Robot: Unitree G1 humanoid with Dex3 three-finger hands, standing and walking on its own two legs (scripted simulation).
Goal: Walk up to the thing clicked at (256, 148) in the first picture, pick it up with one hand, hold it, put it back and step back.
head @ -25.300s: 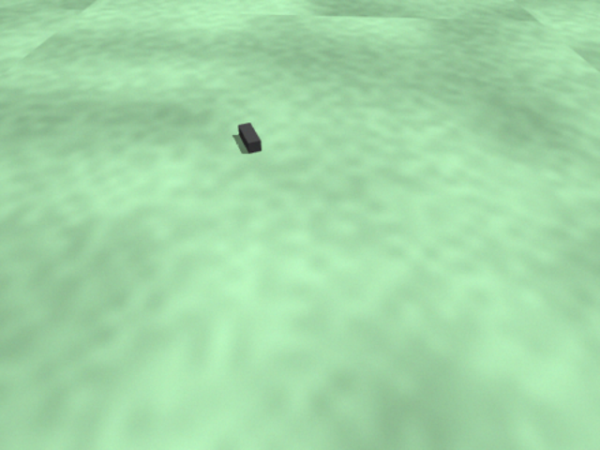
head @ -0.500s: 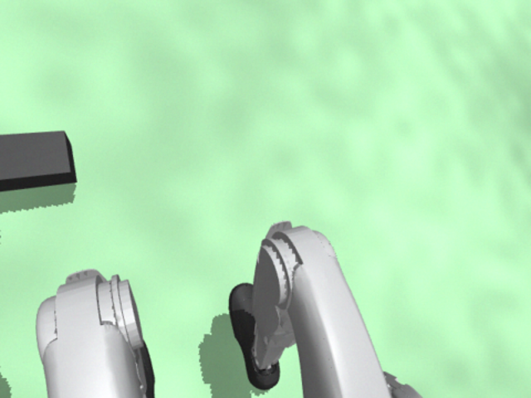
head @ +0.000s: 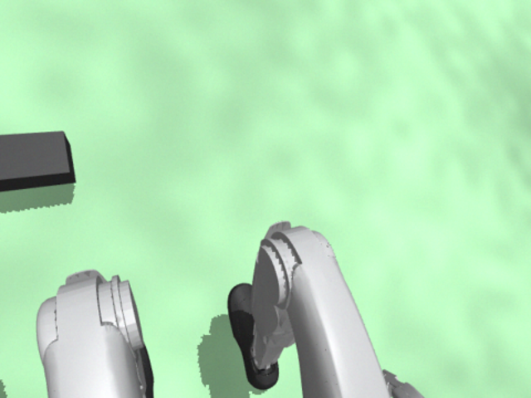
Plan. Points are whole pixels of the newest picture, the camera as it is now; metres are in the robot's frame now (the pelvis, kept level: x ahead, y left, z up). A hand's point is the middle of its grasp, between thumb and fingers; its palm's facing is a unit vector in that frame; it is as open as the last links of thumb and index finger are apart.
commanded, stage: approach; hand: left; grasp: from above
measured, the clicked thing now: (2, 164) +0.51 +0.29 -0.29
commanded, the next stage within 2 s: close in in 0.84 s
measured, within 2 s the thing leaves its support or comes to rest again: neither
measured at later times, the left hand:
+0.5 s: hand out of the picture +0.52 +0.27 -0.16, palm faces -0.39 -0.03 -0.92, open 14.1 cm
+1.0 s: hand out of the picture +0.49 +0.31 -0.18, palm faces -0.49 -0.05 -0.87, open 14.1 cm
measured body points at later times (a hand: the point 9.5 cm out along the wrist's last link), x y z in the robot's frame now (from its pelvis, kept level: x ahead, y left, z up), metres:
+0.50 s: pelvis +0.00 +0.00 +0.01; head +0.25 +0.09 +0.37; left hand +0.54 +0.27 -0.10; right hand +0.03 -0.27 -0.07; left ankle +0.07 +0.11 -0.29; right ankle +0.12 -0.12 -0.29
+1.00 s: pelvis +0.00 +0.00 +0.00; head +0.26 +0.11 +0.35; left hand +0.51 +0.31 -0.13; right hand +0.03 -0.28 -0.07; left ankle +0.07 +0.11 -0.29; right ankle +0.12 -0.12 -0.29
